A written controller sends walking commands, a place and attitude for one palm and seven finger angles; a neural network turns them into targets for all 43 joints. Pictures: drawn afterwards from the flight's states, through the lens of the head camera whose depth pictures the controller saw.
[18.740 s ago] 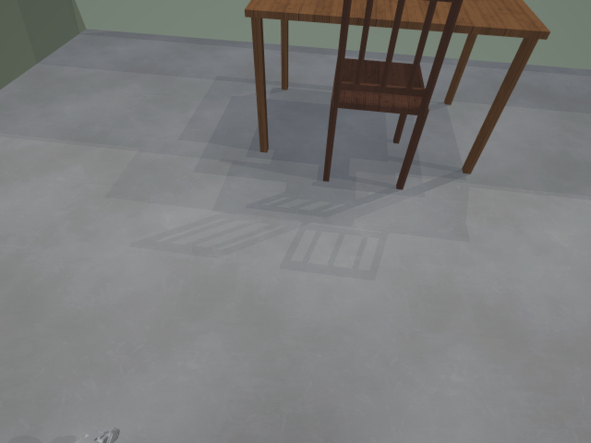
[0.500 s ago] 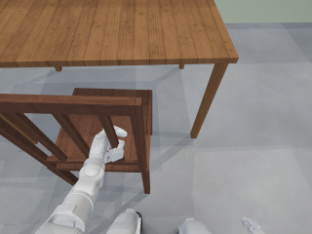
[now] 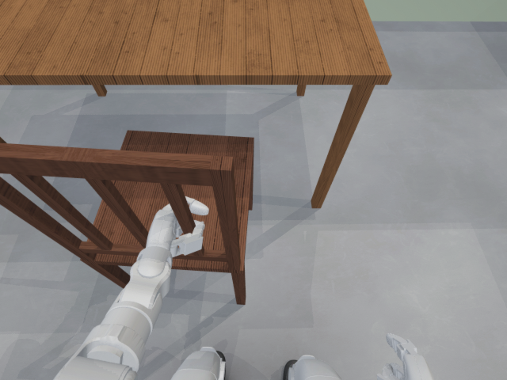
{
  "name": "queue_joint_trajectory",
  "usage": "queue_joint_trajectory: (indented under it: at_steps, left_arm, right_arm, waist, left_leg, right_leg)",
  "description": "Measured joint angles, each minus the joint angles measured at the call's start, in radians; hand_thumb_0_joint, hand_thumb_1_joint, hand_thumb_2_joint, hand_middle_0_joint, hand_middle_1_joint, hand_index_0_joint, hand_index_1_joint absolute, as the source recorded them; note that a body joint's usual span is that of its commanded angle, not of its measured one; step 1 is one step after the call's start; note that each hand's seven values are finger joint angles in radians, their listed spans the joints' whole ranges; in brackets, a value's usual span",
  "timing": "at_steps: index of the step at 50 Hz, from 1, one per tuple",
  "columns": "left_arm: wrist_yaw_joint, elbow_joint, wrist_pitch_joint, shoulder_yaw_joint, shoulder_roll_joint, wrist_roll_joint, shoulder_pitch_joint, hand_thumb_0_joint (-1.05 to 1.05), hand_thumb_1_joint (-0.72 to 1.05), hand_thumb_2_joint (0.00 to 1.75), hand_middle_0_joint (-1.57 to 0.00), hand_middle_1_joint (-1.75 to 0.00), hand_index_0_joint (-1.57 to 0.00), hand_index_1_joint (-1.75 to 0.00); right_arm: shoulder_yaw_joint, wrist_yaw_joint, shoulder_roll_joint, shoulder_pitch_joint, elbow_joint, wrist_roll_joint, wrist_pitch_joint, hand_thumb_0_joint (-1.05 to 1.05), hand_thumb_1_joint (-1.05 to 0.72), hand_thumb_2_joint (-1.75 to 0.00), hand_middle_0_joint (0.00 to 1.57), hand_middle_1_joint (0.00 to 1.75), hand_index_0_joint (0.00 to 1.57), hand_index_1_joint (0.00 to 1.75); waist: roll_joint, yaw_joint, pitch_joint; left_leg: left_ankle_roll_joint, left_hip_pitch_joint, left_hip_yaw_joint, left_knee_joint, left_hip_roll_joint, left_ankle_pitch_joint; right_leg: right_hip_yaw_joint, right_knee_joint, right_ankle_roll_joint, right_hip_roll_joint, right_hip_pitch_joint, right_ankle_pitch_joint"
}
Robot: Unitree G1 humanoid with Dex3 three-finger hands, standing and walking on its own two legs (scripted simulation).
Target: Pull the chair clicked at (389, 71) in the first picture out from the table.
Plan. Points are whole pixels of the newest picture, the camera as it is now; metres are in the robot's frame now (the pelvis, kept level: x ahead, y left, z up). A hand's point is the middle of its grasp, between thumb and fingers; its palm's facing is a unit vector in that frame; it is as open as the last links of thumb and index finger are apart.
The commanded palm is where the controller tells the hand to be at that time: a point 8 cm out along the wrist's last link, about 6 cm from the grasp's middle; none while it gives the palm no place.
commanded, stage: step backward, pulling the chair out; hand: left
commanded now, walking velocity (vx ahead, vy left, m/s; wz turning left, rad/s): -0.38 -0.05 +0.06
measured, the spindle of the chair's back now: (130, 220) +0.37 +0.25 -0.06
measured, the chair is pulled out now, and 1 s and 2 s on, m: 0.20 0.39 0.60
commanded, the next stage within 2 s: stop walking, hand still on the chair in 1.52 s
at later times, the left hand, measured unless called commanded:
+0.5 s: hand (191, 280) +0.26 +0.12 -0.06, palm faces +0.00 -0.99 -0.16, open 5.4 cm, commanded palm +0.24 +0.17 -0.06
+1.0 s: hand (194, 355) +0.16 +0.10 -0.06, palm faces -0.04 -0.99 -0.15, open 5.4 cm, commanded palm +0.14 +0.15 -0.06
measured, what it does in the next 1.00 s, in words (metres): walks backwards: right foot, then left foot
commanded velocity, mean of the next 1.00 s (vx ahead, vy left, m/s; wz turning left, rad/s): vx -0.38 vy -0.02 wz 0.05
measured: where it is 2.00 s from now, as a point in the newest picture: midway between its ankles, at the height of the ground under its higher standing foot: outside the picture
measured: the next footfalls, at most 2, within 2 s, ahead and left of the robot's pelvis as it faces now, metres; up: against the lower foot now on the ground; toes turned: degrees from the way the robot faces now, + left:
right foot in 0.48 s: -0.08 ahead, -0.13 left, +0.00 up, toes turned -1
left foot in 0.74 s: -0.10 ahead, +0.15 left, +0.00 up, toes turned +1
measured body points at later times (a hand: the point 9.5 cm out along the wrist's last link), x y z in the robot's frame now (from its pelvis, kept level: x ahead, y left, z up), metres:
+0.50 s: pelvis -0.08 -0.01 +0.00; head +0.02 -0.02 +0.44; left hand +0.26 +0.17 -0.05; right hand +0.03 -0.24 -0.14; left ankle +0.00 +0.13 -0.72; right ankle -0.09 -0.14 -0.73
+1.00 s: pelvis -0.18 -0.02 +0.01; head -0.09 -0.03 +0.44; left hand +0.15 +0.15 -0.05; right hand -0.05 -0.24 -0.13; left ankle -0.14 +0.14 -0.72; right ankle -0.16 -0.13 -0.73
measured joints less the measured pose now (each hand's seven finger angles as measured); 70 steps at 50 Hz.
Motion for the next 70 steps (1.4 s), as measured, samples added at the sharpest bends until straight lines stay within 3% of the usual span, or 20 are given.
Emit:
queue_joint_trajectory:
  at_steps: [6,10,12,14,18,24,27,32,35,37,41,45,48,51,54,56,60,63,65,70]
  left_arm:
    - [0.003,0.002,-0.010,0.048,0.009,-0.013,0.010,0.05,0.67,0.82,-0.34,-1.21,-0.49,-1.45]
    - [0.013,0.008,-0.007,0.037,-0.017,-0.001,0.022,0.05,0.68,0.82,-0.34,-1.21,-0.49,-1.45]
    - [0.016,0.002,0.001,0.013,-0.027,0.009,0.021,0.05,0.68,0.82,-0.34,-1.23,-0.49,-1.45]
    - [0.015,-0.006,0.008,-0.009,-0.021,0.010,0.017,0.05,0.68,0.82,-0.33,-1.25,-0.49,-1.45]
    - [0.005,-0.003,-0.001,-0.021,-0.014,-0.001,0.018,0.05,0.69,0.81,-0.32,-1.26,-0.49,-1.45]
    - [-0.010,0.027,-0.025,0.023,0.007,-0.011,-0.009,0.06,0.67,0.82,-0.35,-1.23,-0.49,-1.45]
    - [-0.009,0.039,-0.033,0.070,0.006,-0.031,-0.018,0.06,0.67,0.81,-0.36,-1.19,-0.49,-1.45]
    - [0.007,0.025,-0.024,0.084,-0.011,-0.021,0.018,0.06,0.67,0.80,-0.36,-1.17,-0.49,-1.45]
    - [0.015,0.013,-0.007,0.056,-0.036,-0.004,0.026,0.06,0.68,0.80,-0.34,-1.19,-0.49,-1.45]
    - [0.017,0.000,0.011,0.016,-0.050,0.004,0.022,0.06,0.68,0.80,-0.34,-1.22,-0.49,-1.45]
    - [0.013,-0.019,0.035,-0.042,-0.034,0.007,-0.007,0.05,0.69,0.79,-0.33,-1.27,-0.49,-1.45]
    - [-0.001,-0.018,0.032,-0.039,-0.023,0.001,0.003,0.06,0.70,0.79,-0.32,-1.28,-0.49,-1.45]
    - [-0.010,-0.010,0.017,-0.023,-0.016,-0.005,0.013,0.06,0.68,0.81,-0.34,-1.27,-0.49,-1.45]
    - [-0.013,0.022,-0.006,0.012,-0.025,-0.017,0.006,0.06,0.67,0.81,-0.35,-1.24,-0.49,-1.45]
    - [-0.007,0.052,-0.013,0.025,-0.043,-0.012,-0.008,0.07,0.67,0.81,-0.36,-1.22,-0.49,-1.45]
    - [-0.001,0.064,-0.008,0.026,-0.060,-0.004,-0.015,0.07,0.67,0.80,-0.35,-1.21,-0.49,-1.45]
    - [0.010,0.069,0.016,-0.009,-0.086,0.010,-0.030,0.07,0.68,0.80,-0.34,-1.23,-0.49,-1.45]
    - [0.011,0.052,0.034,-0.058,-0.092,0.013,-0.039,0.07,0.69,0.80,-0.34,-1.27,-0.49,-1.45]
    - [0.009,0.039,0.039,-0.080,-0.077,0.009,-0.041,0.07,0.70,0.80,-0.33,-1.29,-0.49,-1.45]
    - [-0.007,0.044,0.021,-0.082,-0.060,-0.003,-0.018,0.07,0.70,0.80,-0.33,-1.30,-0.49,-1.45]
  right_arm:
    - [0.012,0.012,0.031,-0.023,-0.019,0.014,0.003,0.00,-0.91,-0.90,0.20,0.30,0.21,0.30]
    - [0.010,-0.003,0.001,-0.007,0.004,0.013,0.003,0.00,-0.90,-0.90,0.20,0.30,0.21,0.30]
    - [0.010,-0.013,-0.015,0.005,0.018,0.012,0.004,0.00,-0.91,-0.90,0.20,0.30,0.21,0.30]
    - [0.008,-0.018,-0.013,0.010,0.025,0.009,0.014,0.01,-0.91,-0.90,0.20,0.30,0.21,0.30]
    - [0.001,-0.004,0.005,0.027,0.018,-0.004,0.012,0.01,-0.91,-0.90,0.20,0.30,0.21,0.30]
    - [0.008,0.039,0.041,0.023,0.028,-0.006,-0.017,0.01,-0.91,-0.90,0.20,0.30,0.21,0.30]
    - [0.008,0.043,0.033,-0.005,0.030,0.008,-0.011,0.01,-0.90,-0.90,0.20,0.30,0.21,0.30]
    - [0.001,0.014,-0.001,0.004,0.034,0.017,-0.007,0.01,-0.91,-0.90,0.20,0.30,0.21,0.30]
    - [-0.005,-0.005,-0.039,0.015,0.041,0.017,-0.003,0.01,-0.91,-0.90,0.20,0.30,0.21,0.30]
    - [-0.012,-0.019,-0.066,0.025,0.038,0.017,0.004,0.01,-0.91,-0.90,0.20,0.30,0.21,0.30]
    - [-0.025,-0.025,-0.050,0.004,0.015,0.008,0.031,0.01,-0.91,-0.90,0.20,0.30,0.20,0.30]
    - [-0.018,0.007,-0.003,0.008,-0.020,-0.005,0.023,0.01,-0.91,-0.90,0.20,0.30,0.20,0.30]
    - [-0.002,0.030,0.032,0.010,-0.020,-0.004,0.011,0.00,-0.91,-0.90,0.20,0.30,0.20,0.30]
    - [0.008,0.034,0.040,-0.013,-0.004,0.009,0.009,0.00,-0.91,-0.90,0.20,0.30,0.21,0.30]
    - [0.009,0.018,0.034,-0.017,0.019,0.013,0.005,0.00,-0.91,-0.90,0.20,0.30,0.21,0.30]
    - [0.010,0.009,0.017,-0.016,0.034,0.011,0.002,0.00,-0.91,-0.90,0.20,0.30,0.21,0.30]
    - [0.004,-0.010,-0.025,-0.004,0.045,0.014,0.008,0.01,-0.91,-0.90,0.20,0.30,0.21,0.30]
    - [-0.008,-0.025,-0.048,0.004,0.043,0.014,0.017,0.01,-0.91,-0.90,0.20,0.30,0.21,0.30]
    - [-0.013,-0.028,-0.037,0.005,0.029,0.011,0.031,0.01,-0.91,-0.90,0.20,0.30,0.21,0.30]
    - [-0.015,0.006,0.005,0.036,0.002,-0.003,0.017,0.01,-0.91,-0.90,0.20,0.30,0.20,0.30]
  waist:
    - [0.041,-0.030,0.013]
    - [0.044,-0.050,-0.010]
    - [0.038,-0.054,-0.018]
    - [0.009,-0.034,-0.009]
    - [0.016,-0.011,-0.009]
    - [0.032,0.014,0.012]
    - [0.086,-0.015,0.051]
    - [0.045,-0.047,0.020]
    - [0.039,-0.060,-0.001]
    - [0.051,-0.061,-0.013]
    - [0.003,-0.028,0.013]
    - [0.005,-0.012,0.007]
    - [0.018,0.001,0.003]
    - [0.069,-0.016,0.026]
    - [0.055,-0.025,0.019]
    - [0.046,-0.031,0.012]
    - [0.041,-0.042,-0.007]
    - [0.035,-0.045,-0.013]
    - [-0.001,-0.025,0.000]
    - [0.018,-0.009,-0.010]
  left_leg:
    - [-0.018,-0.036,-0.025,0.043,0.037,-0.023]
    - [-0.011,-0.024,-0.028,0.140,0.000,-0.170]
    - [0.004,0.015,-0.018,0.054,-0.003,-0.070]
    - [0.018,0.022,0.002,0.032,-0.016,-0.024]
    - [0.020,0.009,0.006,-0.003,0.003,-0.008]
    - [-0.008,-0.019,0.010,-0.026,0.038,0.041]
    - [-0.016,-0.033,-0.014,-0.009,0.076,0.061]
    - [-0.017,-0.050,-0.032,0.228,-0.010,-0.194]
    - [-0.018,0.029,-0.021,0.125,-0.006,-0.173]
    - [-0.013,0.097,-0.017,-0.011,0.024,-0.053]
    - [-0.013,0.111,0.013,-0.068,0.009,-0.052]
    - [-0.017,0.086,0.013,-0.073,0.029,-0.018]
    - [-0.033,0.066,0.012,-0.051,0.047,-0.014]
    - [-0.034,0.031,-0.003,0.008,0.074,-0.038]
    - [-0.023,-0.027,-0.022,0.213,0.012,-0.203]
    - [-0.023,-0.024,-0.019,0.248,-0.012,-0.238]
    - [-0.021,0.058,-0.002,0.110,-0.004,-0.210]
    - [-0.015,0.132,0.020,-0.057,0.020,-0.064]
    - [-0.010,0.136,0.050,-0.067,0.007,-0.049]
    - [-0.004,0.105,0.056,-0.074,0.039,-0.028]
  right_leg:
    - [-0.025,-0.032,-0.017,0.040,-0.007,0.059]
    - [-0.031,-0.019,-0.008,0.013,-0.025,0.062]
    - [-0.037,-0.010,0.005,-0.005,-0.035,0.063]
    - [-0.020,-0.002,0.011,-0.019,-0.042,0.064]
    - [-0.006,0.134,-0.008,0.013,-0.047,-0.120]
    - [-0.001,-0.051,-0.011,0.039,0.098,-0.033]
    - [-0.022,-0.095,-0.026,0.082,0.110,0.014]
    - [-0.006,-0.071,-0.029,0.030,0.057,0.020]
    - [-0.018,-0.067,-0.014,-0.001,0.038,0.029]
    - [-0.038,-0.051,-0.002,-0.008,0.021,0.028]
    - [-0.017,-0.029,0.014,-0.027,-0.009,0.066]
    - [-0.010,0.037,-0.006,0.007,-0.003,-0.064]
    - [-0.013,-0.055,-0.015,0.028,0.067,0.016]
    - [-0.034,-0.090,-0.038,0.060,0.074,0.042]
    - [-0.032,-0.085,-0.042,0.030,0.045,0.054]
    - [-0.031,-0.086,-0.037,0.007,0.029,0.068]
    - [-0.045,-0.086,-0.017,-0.026,0.000,0.094]
    - [-0.055,-0.068,0.003,-0.041,-0.027,0.107]
    - [-0.028,-0.058,0.012,-0.051,-0.038,0.121]
    - [-0.018,0.091,-0.007,0.008,-0.012,-0.101]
